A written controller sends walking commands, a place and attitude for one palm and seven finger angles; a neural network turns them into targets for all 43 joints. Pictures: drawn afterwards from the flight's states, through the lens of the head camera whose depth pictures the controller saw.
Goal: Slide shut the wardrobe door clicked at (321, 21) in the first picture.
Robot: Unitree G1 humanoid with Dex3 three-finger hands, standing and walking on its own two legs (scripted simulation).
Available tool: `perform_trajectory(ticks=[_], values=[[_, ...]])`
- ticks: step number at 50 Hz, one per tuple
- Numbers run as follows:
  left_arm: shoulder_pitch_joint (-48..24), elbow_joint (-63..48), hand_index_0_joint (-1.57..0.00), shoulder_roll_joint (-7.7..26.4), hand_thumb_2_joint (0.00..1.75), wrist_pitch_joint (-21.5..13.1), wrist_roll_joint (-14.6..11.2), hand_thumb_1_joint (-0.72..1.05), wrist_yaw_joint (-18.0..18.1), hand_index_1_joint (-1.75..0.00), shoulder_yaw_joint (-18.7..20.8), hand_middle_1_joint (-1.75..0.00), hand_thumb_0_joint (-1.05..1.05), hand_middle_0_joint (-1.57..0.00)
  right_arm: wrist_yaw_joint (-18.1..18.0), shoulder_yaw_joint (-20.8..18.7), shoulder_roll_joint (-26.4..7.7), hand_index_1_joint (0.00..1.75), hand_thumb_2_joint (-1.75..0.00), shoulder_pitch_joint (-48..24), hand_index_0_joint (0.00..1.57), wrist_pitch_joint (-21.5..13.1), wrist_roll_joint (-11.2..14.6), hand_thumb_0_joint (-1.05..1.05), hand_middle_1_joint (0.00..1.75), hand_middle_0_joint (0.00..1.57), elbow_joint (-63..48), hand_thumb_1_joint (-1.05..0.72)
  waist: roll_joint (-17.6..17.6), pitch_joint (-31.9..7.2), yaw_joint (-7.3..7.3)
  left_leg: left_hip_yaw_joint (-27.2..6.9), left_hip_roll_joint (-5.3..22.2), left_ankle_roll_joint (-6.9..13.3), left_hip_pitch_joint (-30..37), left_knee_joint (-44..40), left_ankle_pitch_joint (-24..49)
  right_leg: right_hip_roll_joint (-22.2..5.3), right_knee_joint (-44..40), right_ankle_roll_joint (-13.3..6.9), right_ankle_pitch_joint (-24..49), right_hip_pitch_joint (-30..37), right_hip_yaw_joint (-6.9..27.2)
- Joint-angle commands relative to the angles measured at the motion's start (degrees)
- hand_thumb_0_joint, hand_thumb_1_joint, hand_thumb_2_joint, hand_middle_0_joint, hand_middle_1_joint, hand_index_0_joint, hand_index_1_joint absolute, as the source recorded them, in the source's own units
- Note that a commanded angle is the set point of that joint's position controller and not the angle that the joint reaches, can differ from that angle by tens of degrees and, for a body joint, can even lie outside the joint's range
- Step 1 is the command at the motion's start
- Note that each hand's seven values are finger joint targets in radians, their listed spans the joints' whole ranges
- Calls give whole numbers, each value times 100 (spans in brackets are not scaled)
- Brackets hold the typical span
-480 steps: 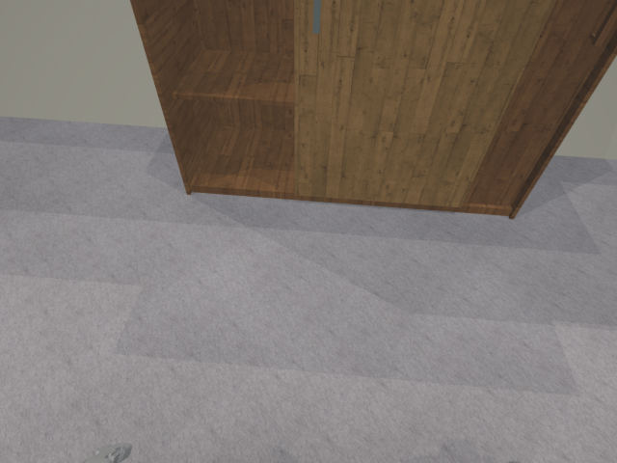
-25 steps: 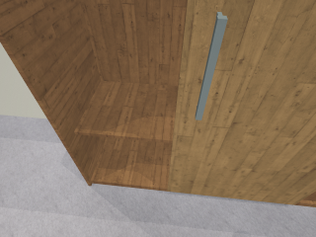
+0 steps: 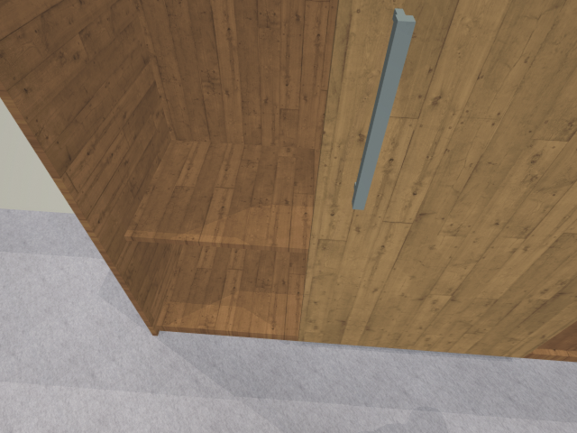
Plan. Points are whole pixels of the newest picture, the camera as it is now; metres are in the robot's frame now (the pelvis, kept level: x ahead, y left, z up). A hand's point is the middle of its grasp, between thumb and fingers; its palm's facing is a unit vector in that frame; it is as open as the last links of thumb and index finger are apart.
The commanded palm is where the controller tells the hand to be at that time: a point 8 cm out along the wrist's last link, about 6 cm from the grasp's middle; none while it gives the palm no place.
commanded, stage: raise the hand with hooked fingers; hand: right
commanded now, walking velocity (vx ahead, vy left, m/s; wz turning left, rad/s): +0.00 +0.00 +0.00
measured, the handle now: (374, 125) +0.51 -0.10 +0.18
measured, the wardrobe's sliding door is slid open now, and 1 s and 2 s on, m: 0.51 0.51 0.51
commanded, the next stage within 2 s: move the hooked fingers beside the handle in 1.98 s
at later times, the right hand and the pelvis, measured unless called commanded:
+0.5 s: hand out of the picture +0.14 -0.18 +0.03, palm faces +0.17 +0.98 -0.07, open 9.8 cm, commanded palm +0.14 -0.23 +0.03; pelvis -0.03 +0.05 -0.06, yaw -5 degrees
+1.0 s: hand (488, 348) +0.22 -0.21 +0.08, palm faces +0.02 +1.00 -0.08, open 12.7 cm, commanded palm +0.19 -0.27 +0.11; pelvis -0.01 +0.02 -0.02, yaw -1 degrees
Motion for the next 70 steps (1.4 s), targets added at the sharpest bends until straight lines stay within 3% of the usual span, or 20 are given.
perform_trajectory(ticks=[1, 4, 7, 10, 12, 16, 19, 20, 22, 26, 30, 31, 35, 37, 42, 50, 58, 61, 65, 70], values=[[-951, -1667, -20, 1260, 90, -1137, -183, 90, 50, -30, 131, -30, 0, -20, 243, 702, 480, 40, -83, -1192, 21, -869, 500, 0, 40, 21, -3303, -74, 472, -183, 300, 84, -49, 18, -769, -361, -187, -599, -284, 313, -745, -179, 1237], [-1030, -1963, -20, 1329, 90, -1210, 42, 90, -132, -30, 323, -30, 0, -20, 662, 376, 468, 45, -80, -802, 22, -1558, 580, 0, 45, 22, -2600, -67, 1610, 113, 319, 182, -117, 15, -1586, -156, -769, -444, 425, 247, -975, -945, 1295], [-1339, -2353, -20, 1283, 90, -1070, 66, 90, -413, -30, 449, -30, 0, -20, 1609, -622, 93, 50, -77, 813, 22, -2548, 1047, 0, 50, 22, -1738, -60, 1220, -111, -304, 163, -91, 173, -1800, 561, -589, -258, 1205, 403, -497, -1702, 864], [-1569, -2760, -20, 1330, 90, -728, 114, 90, -554, -30, 609, -30, 0, -20, 2281, -2007, -986, 54, -74, 1106, 23, -3246, 1094, 0, 54, 23, -1711, -53, 12, -656, -701, -184, 31, 364, -1497, 1320, 164, -125, 1803, 450, -246, -2288, 551], [-1924, -3380, -20, 1223, 90, -443, 71, 90, -565, -30, 507, -30, 0, -20, 2276, -1577, -825, 57, -72, 651, 23, -2988, 1010, 0, 57, 23, -2819, -48, -480, -993, -725, -254, -22, 329, -1390, 1461, 130, -36, 1823, 339, -372, -2224, 386], [-1677, -3695, -20, 1110, 90, -303, 59, 90, -412, -30, 473, -30, 0, -20, 1938, -1599, -923, 63, -68, -779, 24, -2863, 1192, 0, 63, 24, -4601, -39, -656, -1558, -266, -436, -153, 228, -1580, 1357, 94, -189, 2041, 172, -331, -1902, 639], [-1380, -3367, -20, 1053, 90, -485, 47, 90, -266, -30, 338, -30, 0, -20, 1936, -1293, -839, 68, -65, -1824, 24, -3348, 1290, 0, 68, 24, -5176, -32, -795, -1292, 234, -509, -200, 156, -2054, 1153, -291, -299, 2266, 111, -503, -1704, 851], [-1389, -3219, -20, 1122, 90, -559, 46, 90, -208, -30, 275, -30, 0, -20, 2067, -1099, -807, 69, -64, -2245, 24, -3484, 1324, 0, 69, 24, -5204, -29, -513, -1186, 397, -605, -209, 106, -2223, 1107, -397, -336, 2413, 74, -542, -1745, 894], [-1326, -2982, -20, 1174, 90, -787, -33, 90, -84, -30, 195, -30, 0, -20, 2459, -879, -778, 72, -62, -2195, 25, -3550, 1447, 0, 72, 25, -4724, -25, -274, -1014, 495, -692, -153, 40, -2080, 860, -741, -353, 2463, 54, -764, -1843, 922], [-1359, -2746, -20, 1306, 90, -923, -191, 90, 120, -30, 85, -30, 0, -20, 3175, -1212, -1392, 78, -58, -2468, 25, -2698, 1500, 0, 78, 25, -3338, -15, -5, -806, 432, -1023, 38, -89, -1716, 296, -1307, -350, 2355, 58, -1011, -2114, 897], [-1743, -2873, -20, 1209, 90, -808, -198, 90, 157, -30, 39, -30, 0, -20, 3195, -2282, -2018, 84, -54, -1955, 26, -1455, 1592, 0, 84, 26, -2557, -6, 34, -1460, -256, -1216, 370, -170, -631, 183, -582, -331, 2050, 159, -510, -2031, 968], [-1814, -2960, -20, 1100, 90, -795, -172, 90, 125, -30, -3, -30, 0, -20, 3109, -2397, -1915, 86, -53, -1943, 26, -1339, 1719, 0, 86, 26, -2841, -4, -141, -1635, -352, -1234, 456, -205, -375, 200, -152, -318, 1983, 198, -329, -1958, 977], [-1766, -2949, -20, 962, 90, -890, -93, 90, -19, -30, 12, -30, 0, -20, 2608, -3084, -1955, 92, -49, -1711, 27, -1574, 1991, 0, 92, 27, -3482, 6, 374, -1828, -529, -1194, 463, -428, 207, 374, 1619, -352, 1788, 267, 290, -1785, 986], [-1572, -2824, -20, 995, 90, -972, -99, 90, -83, -30, 78, -30, 0, -20, 2564, -2865, -1701, 94, -47, -1659, 27, -1819, 1898, 0, 94, 27, -3564, 10, 201, -1512, -394, -998, 360, -414, 32, 392, 2148, -351, 1603, 243, 472, -1541, 889], [-1407, -2696, -20, 1257, 90, -1179, -212, 90, -21, -30, 164, -30, 0, -20, 2898, -2142, -1501, 102, -42, -2296, 28, -1785, 1689, 0, 102, 28, -3211, 22, 34, -735, -67, -775, 155, -316, -644, -7, 809, -346, 1340, 121, 65, -1213, 800], [-1482, -2631, -20, 1339, 90, -1364, -155, 90, 148, -30, 93, -30, 0, -20, 2615, -3008, -2501, 114, -34, -3130, 29, -1652, 1695, 0, 114, 29, -4040, 41, -581, -1521, -311, -64, -134, 39, -204, -28, 719, -371, 661, 114, 435, -3, 1002], [-1662, -2537, -20, 1326, 90, -1234, -263, 90, 193, -30, -36, -30, 0, -20, 3006, -2480, -2153, 120, -30, -3857, 30, -784, 1651, 0, 120, 30, -2949, 50, -479, -534, -231, 101, -167, 75, -343, -354, 676, -460, 97, 196, 185, 88, 1166], [-1730, -2616, -20, 1292, 90, -1126, -287, 90, 214, -30, -100, -30, 0, -20, 3159, -2502, -2325, 120, -30, -4274, 30, -428, 1583, 0, 120, 30, -2889, 50, -450, -522, -240, 97, -175, 87, -331, -470, 432, -480, -95, 201, -76, 175, 1290], [-1869, -2668, -20, 1246, 90, -1028, -229, 90, 226, -30, -182, -30, 0, -20, 3158, -3122, -2967, 120, -30, -4830, 30, -379, 1634, 0, 120, 30, -3234, 50, -356, -1165, -332, 87, -217, 97, -52, -565, 540, -450, -121, 221, 170, 594, 1357], [-1955, -2586, -20, 1207, 90, -974, -213, 90, 225, -30, -257, -30, 0, -20, 3157, -3207, -3112, 120, -30, -5446, 30, -436, 1602, 0, 120, 30, -3191, 50, -1003, -1159, -298, 82, -219, 149, -28, -697, 552, -469, -290, 330, 190, 900, 1439]])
